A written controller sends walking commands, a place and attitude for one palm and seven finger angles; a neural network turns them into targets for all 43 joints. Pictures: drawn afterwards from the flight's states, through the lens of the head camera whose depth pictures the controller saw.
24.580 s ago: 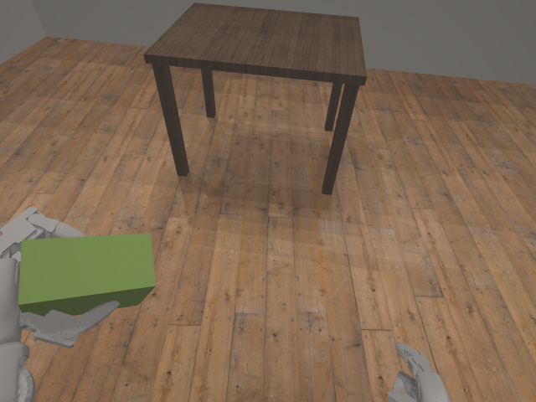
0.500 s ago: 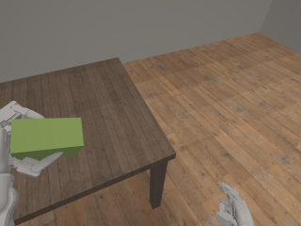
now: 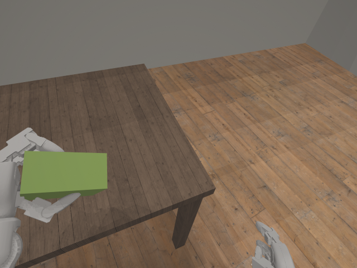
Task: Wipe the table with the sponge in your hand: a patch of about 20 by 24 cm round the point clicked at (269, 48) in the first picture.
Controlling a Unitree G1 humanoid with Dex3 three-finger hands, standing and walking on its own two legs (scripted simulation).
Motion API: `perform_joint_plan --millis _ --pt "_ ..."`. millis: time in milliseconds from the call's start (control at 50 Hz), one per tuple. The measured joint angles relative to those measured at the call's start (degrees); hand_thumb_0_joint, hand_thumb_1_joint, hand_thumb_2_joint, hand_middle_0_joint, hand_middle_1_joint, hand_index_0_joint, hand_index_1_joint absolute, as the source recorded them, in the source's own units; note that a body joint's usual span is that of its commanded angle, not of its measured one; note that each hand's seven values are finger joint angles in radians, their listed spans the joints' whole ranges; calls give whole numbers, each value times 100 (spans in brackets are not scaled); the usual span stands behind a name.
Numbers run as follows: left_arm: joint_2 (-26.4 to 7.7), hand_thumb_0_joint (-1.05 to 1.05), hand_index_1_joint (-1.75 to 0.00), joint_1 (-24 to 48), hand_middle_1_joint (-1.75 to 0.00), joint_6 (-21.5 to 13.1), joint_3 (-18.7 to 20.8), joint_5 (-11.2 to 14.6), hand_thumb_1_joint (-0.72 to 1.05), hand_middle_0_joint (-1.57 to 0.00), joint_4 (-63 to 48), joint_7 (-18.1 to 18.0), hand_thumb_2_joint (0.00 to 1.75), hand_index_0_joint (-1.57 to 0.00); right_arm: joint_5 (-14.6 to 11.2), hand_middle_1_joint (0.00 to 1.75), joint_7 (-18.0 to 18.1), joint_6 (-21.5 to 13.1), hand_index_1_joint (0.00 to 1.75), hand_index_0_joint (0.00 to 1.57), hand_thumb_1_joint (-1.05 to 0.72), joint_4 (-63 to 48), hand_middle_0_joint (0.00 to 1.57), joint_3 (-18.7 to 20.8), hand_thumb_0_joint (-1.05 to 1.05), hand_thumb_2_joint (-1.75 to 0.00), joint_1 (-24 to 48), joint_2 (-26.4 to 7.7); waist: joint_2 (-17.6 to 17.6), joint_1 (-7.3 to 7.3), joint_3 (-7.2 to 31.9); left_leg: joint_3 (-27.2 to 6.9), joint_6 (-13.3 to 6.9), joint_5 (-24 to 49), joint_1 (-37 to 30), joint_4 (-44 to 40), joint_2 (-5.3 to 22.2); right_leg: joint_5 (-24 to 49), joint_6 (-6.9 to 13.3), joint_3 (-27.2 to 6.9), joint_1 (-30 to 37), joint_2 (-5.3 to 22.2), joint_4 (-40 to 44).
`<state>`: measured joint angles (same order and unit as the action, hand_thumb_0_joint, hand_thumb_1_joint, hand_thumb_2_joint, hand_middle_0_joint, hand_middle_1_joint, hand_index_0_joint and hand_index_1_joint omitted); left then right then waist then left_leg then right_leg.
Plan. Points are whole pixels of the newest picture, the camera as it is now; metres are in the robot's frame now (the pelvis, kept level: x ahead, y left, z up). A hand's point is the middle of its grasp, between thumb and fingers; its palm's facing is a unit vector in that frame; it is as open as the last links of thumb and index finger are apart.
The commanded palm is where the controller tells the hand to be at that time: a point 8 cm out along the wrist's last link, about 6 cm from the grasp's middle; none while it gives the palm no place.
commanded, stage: come to a stop and stand still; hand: left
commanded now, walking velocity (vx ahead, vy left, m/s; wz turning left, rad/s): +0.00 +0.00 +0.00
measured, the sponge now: (76, 176) +0.24 +0.22 +0.12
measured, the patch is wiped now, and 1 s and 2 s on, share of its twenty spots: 0.00 0.00 0.00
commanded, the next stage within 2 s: look again from close up in 0.40 s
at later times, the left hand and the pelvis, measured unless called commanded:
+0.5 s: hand (58, 176) +0.22 +0.23 +0.15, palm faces +0.39 -0.85 -0.35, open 10.0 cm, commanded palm +0.16 +0.26 +0.18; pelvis +0.00 -0.02 +0.00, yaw +1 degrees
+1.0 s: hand (65, 178) +0.21 +0.22 +0.16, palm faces +0.37 -0.85 -0.38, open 10.0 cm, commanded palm +0.15 +0.25 +0.18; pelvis +0.00 -0.03 +0.00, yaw +0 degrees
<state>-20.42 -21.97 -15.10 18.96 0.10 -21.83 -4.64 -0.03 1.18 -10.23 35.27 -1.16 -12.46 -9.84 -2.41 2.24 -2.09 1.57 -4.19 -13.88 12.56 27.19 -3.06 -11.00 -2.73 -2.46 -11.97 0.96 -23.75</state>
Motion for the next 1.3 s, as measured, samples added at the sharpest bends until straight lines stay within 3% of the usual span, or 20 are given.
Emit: perform_joint_plan --millis 100,220,400,540,680,980,1300 --pt "-101 -2 -131 92 -132 210 69 38 -50 -74 -220 -20 104 -77 17 30 35 76 30 20 -90 -177 20 -29 1 -90 179 48 -90 -32 -159 -32 31 -3 -66 -38 10 -28 31 31 63 -10 13" --pt "-198 -2 -131 -92 -132 116 164 111 -50 -74 -754 -59 104 -77 9 30 24 183 30 20 -90 -300 20 7 1 -90 220 0 -61 -62 -135 -62 71 -33 -83 -47 48 -34 61 60 106 -47 71" --pt "-53 -2 -131 -261 -131 376 117 177 -50 -74 -227 -90 104 -77 -37 30 128 404 30 20 -90 -223 20 57 1 -90 43 -118 94 -61 19 -89 122 24 -147 -165 98 29 111 85 175 -95 198" --pt "67 -2 -131 -189 -131 424 -74 135 -50 -74 -376 -132 104 -77 -31 30 170 359 30 20 -90 -152 20 76 1 -90 -41 -154 94 -71 -31 -130 156 83 -154 -168 125 63 158 128 180 -122 175" --pt "-49 -2 -131 -236 -131 298 49 137 -50 -74 -324 -138 104 -77 -36 30 165 351 30 20 -90 -182 20 96 1 -90 -72 -149 183 -138 56 -112 190 137 -101 -198 171 135 193 110 119 -167 215" --pt "33 -2 -130 -257 -131 428 -38 112 -50 -74 -371 -148 104 -77 -34 30 170 309 30 20 -90 -107 20 110 1 -90 -57 -172 159 -129 -26 -128 219 144 -43 -174 205 150 224 125 71 -201 210" --pt "-153 -2 -130 -462 -131 326 104 138 -50 -74 -592 -159 104 -77 -51 30 171 429 30 20 -90 -364 20 191 1 -90 138 -315 185 -138 -128 -68 6 7 354 254 -11 -29 31 81 -327 10 -263"
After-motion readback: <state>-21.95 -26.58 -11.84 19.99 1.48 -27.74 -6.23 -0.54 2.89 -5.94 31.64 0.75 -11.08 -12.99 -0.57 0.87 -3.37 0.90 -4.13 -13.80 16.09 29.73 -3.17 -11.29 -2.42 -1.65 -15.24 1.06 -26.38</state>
